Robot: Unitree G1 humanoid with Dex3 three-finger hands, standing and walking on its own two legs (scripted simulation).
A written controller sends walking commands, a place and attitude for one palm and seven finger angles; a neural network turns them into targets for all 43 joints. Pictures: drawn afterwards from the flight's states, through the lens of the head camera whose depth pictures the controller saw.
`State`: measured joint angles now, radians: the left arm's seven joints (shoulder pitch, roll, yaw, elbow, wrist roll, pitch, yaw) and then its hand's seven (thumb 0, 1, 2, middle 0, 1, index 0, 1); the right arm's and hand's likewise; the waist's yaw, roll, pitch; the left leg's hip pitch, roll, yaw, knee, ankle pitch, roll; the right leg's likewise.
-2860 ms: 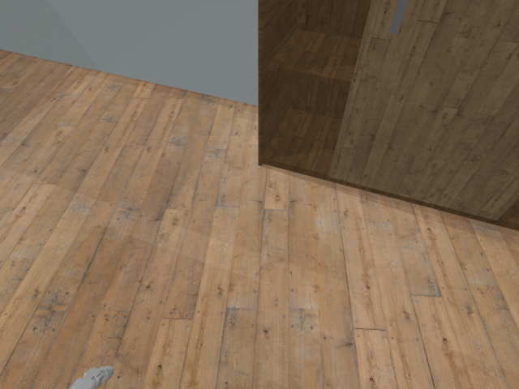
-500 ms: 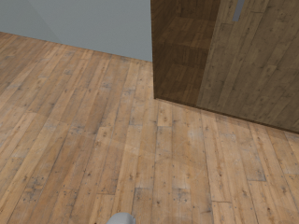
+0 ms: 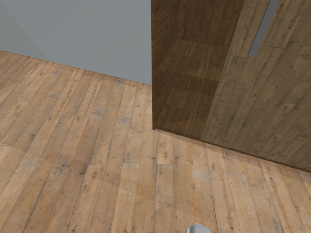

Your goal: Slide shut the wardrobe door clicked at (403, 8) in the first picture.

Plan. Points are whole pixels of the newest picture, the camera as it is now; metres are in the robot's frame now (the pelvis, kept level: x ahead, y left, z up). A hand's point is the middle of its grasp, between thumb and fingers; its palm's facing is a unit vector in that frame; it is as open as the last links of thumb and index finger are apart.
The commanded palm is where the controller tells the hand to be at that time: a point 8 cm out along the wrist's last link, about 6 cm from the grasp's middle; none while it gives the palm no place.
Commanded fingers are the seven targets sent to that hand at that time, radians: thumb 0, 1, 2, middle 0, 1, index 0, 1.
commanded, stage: turn to face it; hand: right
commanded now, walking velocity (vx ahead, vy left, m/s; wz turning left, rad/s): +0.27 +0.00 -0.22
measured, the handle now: (265, 20) +0.86 -0.36 +0.19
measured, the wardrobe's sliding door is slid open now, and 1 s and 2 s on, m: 0.38 0.38 0.38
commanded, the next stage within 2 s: take the last steps up to it in 0.68 s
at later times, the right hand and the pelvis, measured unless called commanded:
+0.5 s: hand out of the picture +0.19 -0.25 -0.17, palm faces +0.20 +0.96 -0.18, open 7.4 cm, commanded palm none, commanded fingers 0.00 -0.90 -0.90 0.20 0.30 0.20 0.30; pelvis +0.16 -0.07 +0.01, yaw -7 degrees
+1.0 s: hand out of the picture +0.14 -0.21 -0.15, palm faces +0.34 +0.91 -0.23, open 7.3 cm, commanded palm none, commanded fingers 0.00 -0.90 -0.90 0.20 0.30 0.20 0.30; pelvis +0.17 -0.03 +0.01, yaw -16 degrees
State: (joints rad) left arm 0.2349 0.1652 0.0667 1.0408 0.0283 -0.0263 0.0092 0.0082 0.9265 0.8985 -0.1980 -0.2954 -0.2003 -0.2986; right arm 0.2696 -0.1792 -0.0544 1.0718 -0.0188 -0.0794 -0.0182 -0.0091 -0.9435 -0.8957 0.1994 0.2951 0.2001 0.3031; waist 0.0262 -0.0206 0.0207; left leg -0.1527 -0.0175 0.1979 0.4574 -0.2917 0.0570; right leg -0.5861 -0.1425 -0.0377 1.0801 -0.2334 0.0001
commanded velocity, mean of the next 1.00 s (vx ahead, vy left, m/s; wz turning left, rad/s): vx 0.09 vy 0.00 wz -0.22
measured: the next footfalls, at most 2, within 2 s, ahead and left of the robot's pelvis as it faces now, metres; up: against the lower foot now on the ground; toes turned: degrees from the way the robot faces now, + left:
right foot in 0.18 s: +0.23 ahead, -0.14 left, +0.00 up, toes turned -12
left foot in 0.72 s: +0.24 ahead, +0.06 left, +0.00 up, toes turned -6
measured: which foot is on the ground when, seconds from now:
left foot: down 0.00-0.20, up 0.22-0.70, down 0.72-1.00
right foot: up 0.00-0.16, down 0.18-0.72, up 0.74-1.00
